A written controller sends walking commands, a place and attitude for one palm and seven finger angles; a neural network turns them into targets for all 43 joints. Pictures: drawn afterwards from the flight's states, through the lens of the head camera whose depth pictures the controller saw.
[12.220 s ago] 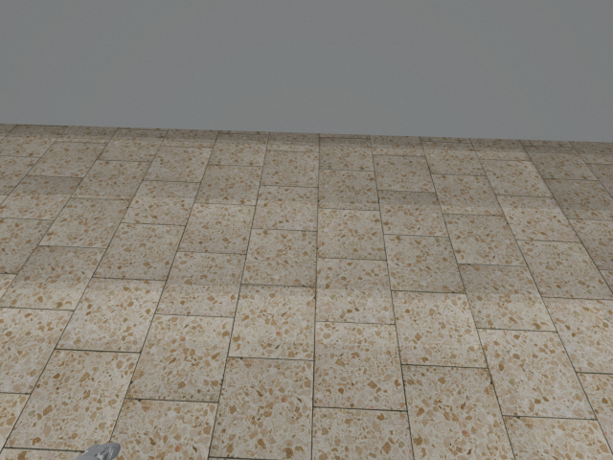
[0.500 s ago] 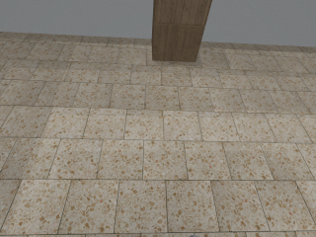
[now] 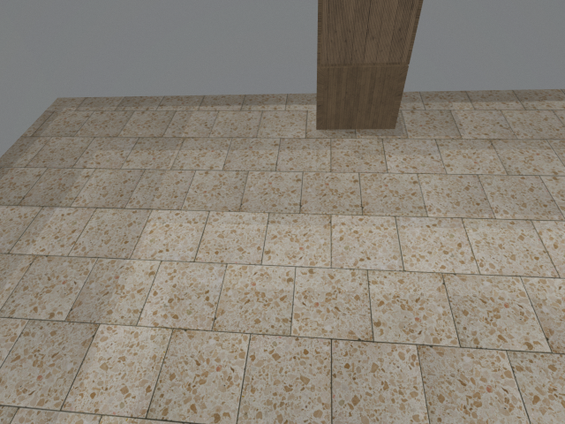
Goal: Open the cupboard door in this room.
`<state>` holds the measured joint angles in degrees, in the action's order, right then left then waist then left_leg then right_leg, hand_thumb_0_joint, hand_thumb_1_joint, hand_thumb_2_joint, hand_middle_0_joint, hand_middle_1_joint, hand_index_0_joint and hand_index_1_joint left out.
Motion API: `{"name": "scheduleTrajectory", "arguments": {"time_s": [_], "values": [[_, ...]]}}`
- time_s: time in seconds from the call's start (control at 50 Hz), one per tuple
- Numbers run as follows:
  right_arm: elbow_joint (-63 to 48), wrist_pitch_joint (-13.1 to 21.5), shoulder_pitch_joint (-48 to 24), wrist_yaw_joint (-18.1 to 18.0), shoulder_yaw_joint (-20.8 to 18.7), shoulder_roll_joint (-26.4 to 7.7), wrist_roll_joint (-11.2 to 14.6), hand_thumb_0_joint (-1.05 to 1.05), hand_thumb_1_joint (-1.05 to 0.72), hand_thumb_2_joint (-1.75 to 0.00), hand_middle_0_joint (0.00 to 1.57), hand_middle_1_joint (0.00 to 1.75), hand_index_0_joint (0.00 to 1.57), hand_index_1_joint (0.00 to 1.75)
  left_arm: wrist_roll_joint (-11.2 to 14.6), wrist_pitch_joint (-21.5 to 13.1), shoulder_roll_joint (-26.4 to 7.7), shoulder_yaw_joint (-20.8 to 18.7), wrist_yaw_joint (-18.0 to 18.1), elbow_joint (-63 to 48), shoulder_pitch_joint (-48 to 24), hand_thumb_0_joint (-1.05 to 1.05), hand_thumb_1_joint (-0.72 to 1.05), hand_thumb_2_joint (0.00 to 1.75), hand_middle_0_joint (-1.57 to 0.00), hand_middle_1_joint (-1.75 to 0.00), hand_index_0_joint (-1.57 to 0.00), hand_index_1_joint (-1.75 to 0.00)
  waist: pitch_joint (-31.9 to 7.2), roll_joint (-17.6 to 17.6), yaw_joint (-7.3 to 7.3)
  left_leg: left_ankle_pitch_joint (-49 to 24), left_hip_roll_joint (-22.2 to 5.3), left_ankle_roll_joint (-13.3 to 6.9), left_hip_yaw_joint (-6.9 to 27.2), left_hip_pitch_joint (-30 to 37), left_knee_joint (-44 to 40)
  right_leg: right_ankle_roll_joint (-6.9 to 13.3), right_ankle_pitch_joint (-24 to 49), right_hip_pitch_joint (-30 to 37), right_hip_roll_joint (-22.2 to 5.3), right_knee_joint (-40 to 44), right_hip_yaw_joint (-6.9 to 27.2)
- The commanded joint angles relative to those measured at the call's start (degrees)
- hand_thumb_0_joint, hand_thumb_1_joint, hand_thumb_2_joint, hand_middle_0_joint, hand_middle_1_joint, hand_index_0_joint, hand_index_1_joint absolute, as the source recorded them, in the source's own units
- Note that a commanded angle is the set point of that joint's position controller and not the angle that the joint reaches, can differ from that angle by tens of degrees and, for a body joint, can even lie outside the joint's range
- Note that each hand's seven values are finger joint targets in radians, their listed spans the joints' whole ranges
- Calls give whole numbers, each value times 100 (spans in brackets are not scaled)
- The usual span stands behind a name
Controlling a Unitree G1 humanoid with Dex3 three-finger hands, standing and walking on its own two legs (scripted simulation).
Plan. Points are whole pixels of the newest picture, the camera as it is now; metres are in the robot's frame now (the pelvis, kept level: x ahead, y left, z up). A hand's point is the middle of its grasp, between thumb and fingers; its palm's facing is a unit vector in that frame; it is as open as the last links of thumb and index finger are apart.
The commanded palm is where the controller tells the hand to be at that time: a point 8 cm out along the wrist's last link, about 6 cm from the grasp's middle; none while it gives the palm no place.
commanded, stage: turn or walk to find it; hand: left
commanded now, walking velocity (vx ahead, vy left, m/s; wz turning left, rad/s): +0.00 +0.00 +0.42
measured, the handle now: out of the picture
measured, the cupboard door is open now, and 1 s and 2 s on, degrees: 0 0 0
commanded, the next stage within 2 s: stand and wait in 0.70 s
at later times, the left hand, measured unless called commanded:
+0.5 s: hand out of the picture -0.03 +0.25 -0.18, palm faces +0.22 -0.95 -0.23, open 7.4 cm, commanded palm none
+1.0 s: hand out of the picture -0.02 +0.19 -0.15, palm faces +0.32 -0.91 -0.27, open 7.4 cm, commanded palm none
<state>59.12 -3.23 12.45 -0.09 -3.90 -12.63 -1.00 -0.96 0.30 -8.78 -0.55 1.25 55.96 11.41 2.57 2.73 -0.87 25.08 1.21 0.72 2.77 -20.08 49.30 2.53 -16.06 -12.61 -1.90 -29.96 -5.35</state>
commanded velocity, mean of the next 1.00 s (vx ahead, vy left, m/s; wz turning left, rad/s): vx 0.00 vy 0.00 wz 0.29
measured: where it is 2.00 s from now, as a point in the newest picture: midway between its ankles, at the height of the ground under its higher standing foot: outside the picture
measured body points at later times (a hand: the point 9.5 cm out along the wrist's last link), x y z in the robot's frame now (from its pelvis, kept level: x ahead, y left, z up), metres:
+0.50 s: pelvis -0.02 +0.04 +0.00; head +0.00 +0.06 +0.45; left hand -0.04 +0.30 -0.16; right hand +0.08 -0.19 -0.14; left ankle -0.06 +0.13 -0.74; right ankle -0.03 -0.10 -0.68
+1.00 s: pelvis -0.02 -0.01 +0.00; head +0.02 -0.03 +0.45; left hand -0.04 +0.23 -0.13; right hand +0.11 -0.24 -0.16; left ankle -0.09 +0.14 -0.69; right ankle +0.00 -0.10 -0.74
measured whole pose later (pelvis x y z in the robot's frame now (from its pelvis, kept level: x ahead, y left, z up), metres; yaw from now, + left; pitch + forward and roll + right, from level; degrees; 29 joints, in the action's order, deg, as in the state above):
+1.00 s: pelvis -0.02 -0.01 +0.00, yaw +19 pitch -1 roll +2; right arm 59.0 -3.3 11.3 -0.1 -4.0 -13.7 -0.8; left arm -1.3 0.0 -9.1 -0.8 1.3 56.7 12.5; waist 3.7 2.0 -0.3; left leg 25.1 -1.0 2.6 1.3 -20.4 50.6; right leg 2.5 -16.8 -11.1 -2.8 -28.4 -6.4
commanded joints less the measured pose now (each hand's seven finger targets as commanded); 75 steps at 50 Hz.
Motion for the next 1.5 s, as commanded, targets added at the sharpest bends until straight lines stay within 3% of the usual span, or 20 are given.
{"name": "scheduleTrajectory", "arguments": {"time_s": [0.0,0.16,0.26,0.3,0.32,0.44,0.58,0.68,0.7,0.74,0.76,0.8,0.86,1.08,1.16,1.26,1.38,1.4,1.44,1.48], "values": [[-137,74,226,-22,-38,-291,22,0,-90,-90,20,30,20,30,-5,-127,-1040,-261,45,-193,22,0,90,90,-20,-30,-20,-30,62,-1104,63,-207,-258,104,-101,-197,595,509,1124,-75,-1350,1489,1078],[-244,126,-295,-29,15,-214,81,0,-90,-90,20,30,20,30,-57,-89,-1319,-431,75,103,602,0,90,90,-20,-30,-20,-30,-312,-1203,409,347,-255,176,-348,-198,-431,746,2499,827,-1741,1005,1069],[-103,205,245,-22,42,-236,74,0,-90,-90,20,30,20,30,5,-3,-1326,-450,77,66,258,0,90,90,-20,-30,-20,-30,-548,-952,31,-1097,-276,91,-553,1141,-2429,197,1689,143,-1543,308,496],[-224,261,317,-28,-112,-1000,-18,0,-90,-90,20,30,20,30,72,99,-825,-354,16,-191,306,0,90,90,-20,-30,-20,-30,-298,1319,-24,-2005,-1954,-655,1627,1649,-3355,-535,-817,-1579,-463,-1266,-348],[-242,223,337,-57,-157,-1177,-23,0,-90,-90,20,30,20,30,20,149,-815,-306,15,-299,-66,0,90,90,-20,-30,-20,-30,-170,1306,-190,-2082,-2328,-1113,1963,1063,-3634,-554,-1694,-1523,-362,-2120,-58],[-339,315,-21,-143,-59,-874,-7,0,-90,-90,20,30,20,30,14,130,-852,-330,-41,-139,-97,0,90,90,-20,-30,-20,-30,-204,472,30,-3610,-1434,-966,973,1373,-3123,-666,-859,-1673,-322,-2850,358],[-444,266,214,-117,-159,-961,-38,0,-90,-90,20,30,20,30,44,108,-795,-299,-3,-436,-426,0,90,90,-20,-30,-20,-30,-358,534,-130,-4283,-1433,-1070,1320,1616,-2808,-728,-1104,-1422,-170,-1868,371],[-626,225,-90,-81,-209,-994,-17,0,-90,-90,20,30,20,30,70,10,-874,-319,16,-405,151,0,90,90,-20,-30,-20,-30,-573,561,174,-3931,-1074,-759,1422,954,-2309,-643,37,-42,13,176,202],[-627,242,-96,-65,-184,-842,18,0,-90,-90,20,30,20,30,46,-42,-996,-332,36,-337,333,0,90,90,-20,-30,-20,-30,-658,240,252,-3262,-848,-508,1237,546,-2047,-588,661,617,-190,818,327],[-831,254,-72,-16,-76,-309,60,0,-90,-90,20,30,20,30,-57,-123,-1683,-423,85,-333,504,0,90,90,-20,-30,-20,-30,-589,-1740,315,474,230,77,46,-967,-471,353,1920,1328,-2245,1178,2254],[-833,126,-159,-70,-125,-514,1,0,-90,-90,20,30,20,30,0,-130,-1603,-464,99,-353,541,0,90,90,-20,-30,-20,-30,-578,-1936,380,958,11,72,291,-848,343,690,2162,787,-2434,1315,2390],[-590,90,-147,-40,-119,-491,2,0,-90,-90,20,30,20,30,-3,-118,-1289,-366,84,-401,65,0,90,90,-20,-30,-20,-30,-55,-1040,152,381,-119,78,260,-865,1181,776,2178,367,-1870,1180,1739],[-390,67,62,3,-70,-357,23,0,-90,-90,20,30,20,30,-19,-151,-1095,-294,73,-388,-82,0,90,90,-20,-30,-20,-30,-94,-1076,37,-71,-211,174,25,-509,1095,551,2550,210,-1469,1080,951],[-131,239,-121,-69,112,-245,67,0,-90,-90,20,30,20,30,9,-87,-1252,-353,82,224,504,0,90,90,-20,-30,-20,-30,-404,-1145,197,-910,-261,165,-525,776,-2171,343,2894,622,-1375,475,802],[-83,305,99,-104,-35,-930,7,0,-90,-90,20,30,20,30,60,36,-714,-217,44,49,284,0,90,90,-20,-30,-20,-30,-347,1297,-13,-3665,-1974,-926,1326,1479,-3127,-528,-1209,-853,-276,-1311,-133],[-152,290,-119,-173,-36,-873,-18,0,-90,-90,20,30,20,30,52,88,-705,-257,-19,55,40,0,90,90,-20,-30,-20,-30,-206,655,25,-4070,-1613,-1062,1054,1392,-2938,-562,-1387,-1183,-277,-2085,258],[-364,219,-290,-108,-136,-954,-15,0,-90,-90,20,30,20,30,66,18,-684,-270,-9,54,546,0,90,90,-20,-30,-20,-30,-430,613,221,-3406,-1189,-766,1037,791,-2532,-609,-306,-61,-55,-180,69],[-435,211,-370,-89,-148,-883,15,0,-90,-90,20,30,20,30,41,-20,-765,-297,5,105,805,0,90,90,-20,-30,-20,-30,-489,313,347,-2759,-958,-539,895,440,-2224,-613,345,470,-145,563,74],[-718,196,-337,-20,-68,-321,52,0,-90,-90,20,30,20,30,-70,-74,-1628,-466,63,-22,824,0,90,90,-20,-30,-20,-30,-233,-1998,376,216,147,97,-203,-1169,-509,197,826,1109,-2162,1415,2072],[-743,66,-678,-11,-182,-588,3,0,-90,-90,20,30,20,30,-38,-57,-1514,-488,82,-176,575,0,90,90,-20,-30,-20,-30,106,-1534,398,624,-142,38,196,-1086,1331,693,614,-27,-2368,1592,2163]]}}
